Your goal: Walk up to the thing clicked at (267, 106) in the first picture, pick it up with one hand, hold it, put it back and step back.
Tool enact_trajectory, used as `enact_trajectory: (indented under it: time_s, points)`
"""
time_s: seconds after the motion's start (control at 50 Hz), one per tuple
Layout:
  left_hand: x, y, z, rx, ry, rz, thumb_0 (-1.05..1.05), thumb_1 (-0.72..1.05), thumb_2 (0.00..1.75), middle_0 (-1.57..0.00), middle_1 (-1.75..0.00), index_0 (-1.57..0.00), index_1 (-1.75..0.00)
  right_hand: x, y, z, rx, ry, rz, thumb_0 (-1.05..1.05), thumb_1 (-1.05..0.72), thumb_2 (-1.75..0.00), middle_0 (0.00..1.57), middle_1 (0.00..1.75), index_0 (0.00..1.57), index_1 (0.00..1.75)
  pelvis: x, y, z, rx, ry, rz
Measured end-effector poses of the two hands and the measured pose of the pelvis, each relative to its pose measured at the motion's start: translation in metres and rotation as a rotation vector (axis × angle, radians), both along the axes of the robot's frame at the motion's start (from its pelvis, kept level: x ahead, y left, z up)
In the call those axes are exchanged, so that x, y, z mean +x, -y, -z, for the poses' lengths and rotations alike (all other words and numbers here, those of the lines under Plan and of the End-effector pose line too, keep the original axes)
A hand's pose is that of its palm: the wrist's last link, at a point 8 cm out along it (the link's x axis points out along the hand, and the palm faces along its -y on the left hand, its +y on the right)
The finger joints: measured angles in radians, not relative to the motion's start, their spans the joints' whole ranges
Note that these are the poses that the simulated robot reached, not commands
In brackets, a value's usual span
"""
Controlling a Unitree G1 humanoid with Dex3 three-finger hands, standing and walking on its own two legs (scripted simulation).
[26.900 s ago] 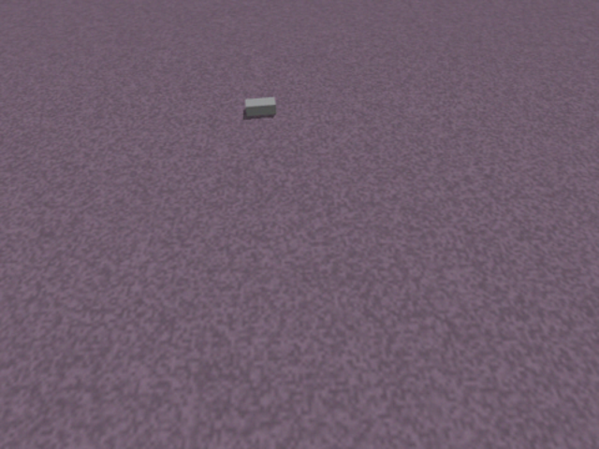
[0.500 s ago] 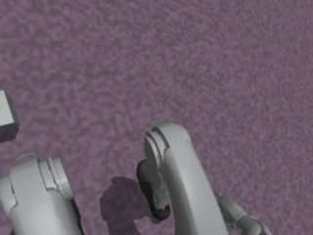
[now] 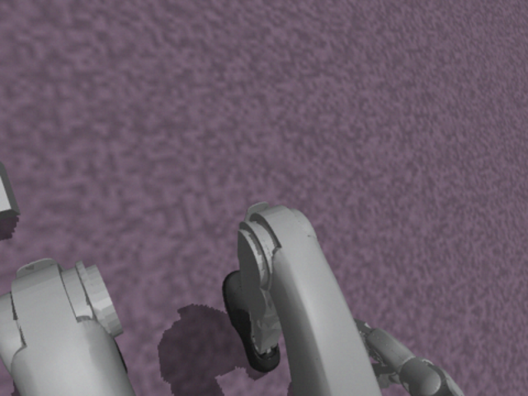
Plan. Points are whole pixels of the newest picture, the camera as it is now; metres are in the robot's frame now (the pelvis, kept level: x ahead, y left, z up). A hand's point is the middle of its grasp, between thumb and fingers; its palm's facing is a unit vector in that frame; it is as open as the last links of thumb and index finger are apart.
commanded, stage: close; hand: left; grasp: from above
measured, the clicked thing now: out of the picture +0.42 +0.34 -0.26
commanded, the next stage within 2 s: settle in 1.44 s
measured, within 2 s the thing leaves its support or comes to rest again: leaves its support in 1.84 s
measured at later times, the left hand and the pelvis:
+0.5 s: hand out of the picture +0.40 +0.35 -0.24, palm faces -0.46 -0.16 -0.87, open 11.9 cm; pelvis +0.00 +0.00 +0.00, yaw -1 degrees
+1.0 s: hand out of the picture +0.41 +0.34 -0.23, palm faces -0.44 -0.14 -0.89, open 11.3 cm; pelvis +0.00 +0.00 +0.00, yaw -1 degrees
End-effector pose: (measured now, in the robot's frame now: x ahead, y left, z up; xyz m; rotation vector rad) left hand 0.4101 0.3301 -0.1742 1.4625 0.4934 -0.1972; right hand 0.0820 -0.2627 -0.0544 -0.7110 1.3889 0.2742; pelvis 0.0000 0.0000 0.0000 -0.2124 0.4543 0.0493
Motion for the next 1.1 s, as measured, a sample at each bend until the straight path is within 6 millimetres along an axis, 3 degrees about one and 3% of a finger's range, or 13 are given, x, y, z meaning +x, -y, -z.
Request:
enact_trajectory:
  time_s: [0.32, 0.62, 0.88, 1.1]
  points:
    - [0.003, -0.022, 0.006, -0.010, -0.065, -0.106, 0.00, -0.26, 0.83, -0.24, -0.91, -0.26, -0.89, -0.006, -0.009, 0.001, 0.037, -0.007, 0.006, 0.00, -0.89, -0.90, 0.20, 0.30, 0.20, 0.30, 0.002, -0.002, 0.001, -0.009, 0.001, 0.001]
    - [-0.002, -0.016, 0.004, -0.020, -0.027, -0.018, 0.00, -0.15, 0.78, -0.32, -0.86, -0.38, -0.83, -0.007, -0.014, 0.001, 0.034, -0.025, -0.025, 0.00, -0.89, -0.90, 0.20, 0.30, 0.20, 0.29, -0.001, -0.002, 0.000, -0.016, 0.023, 0.006]
    - [0.000, -0.015, 0.001, -0.002, -0.019, -0.037, 0.00, -0.13, 0.67, -0.43, -0.80, -0.46, -0.77, 0.001, -0.005, -0.006, 0.021, 0.023, -0.036, 0.00, -0.89, -0.90, 0.20, 0.30, 0.20, 0.29, -0.003, -0.003, 0.001, -0.015, 0.020, 0.007]
    - [0.004, -0.016, 0.000, -0.006, -0.029, -0.059, 0.01, -0.12, 0.62, -0.46, -0.77, -0.50, -0.73, -0.007, -0.007, -0.004, 0.034, 0.005, -0.024, 0.00, -0.89, -0.90, 0.20, 0.30, 0.20, 0.29, -0.003, -0.001, 0.000, -0.011, 0.019, 0.008]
